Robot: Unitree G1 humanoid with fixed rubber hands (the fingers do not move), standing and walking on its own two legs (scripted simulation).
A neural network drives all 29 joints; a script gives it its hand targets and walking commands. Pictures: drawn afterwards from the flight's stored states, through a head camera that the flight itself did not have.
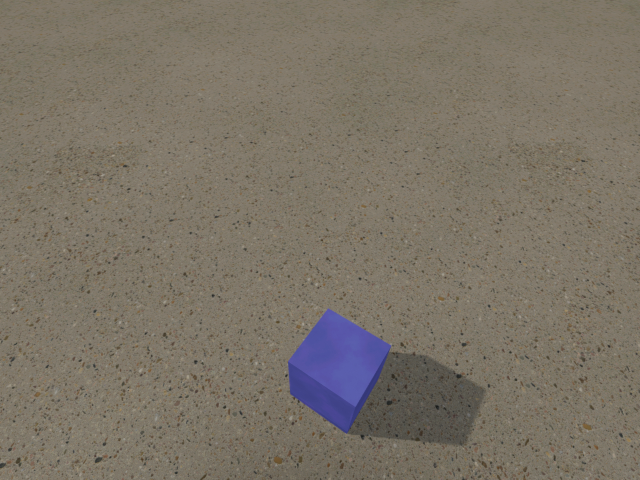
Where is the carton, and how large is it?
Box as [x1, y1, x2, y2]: [288, 308, 390, 433]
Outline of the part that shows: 328,308 288,361 290,393 346,433 377,380 390,345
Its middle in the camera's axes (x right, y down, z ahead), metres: +0.05 +0.38 +1.15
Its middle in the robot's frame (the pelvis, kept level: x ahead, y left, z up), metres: +0.52 -0.04 -0.65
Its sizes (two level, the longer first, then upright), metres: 0.210 0.200 0.250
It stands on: the floor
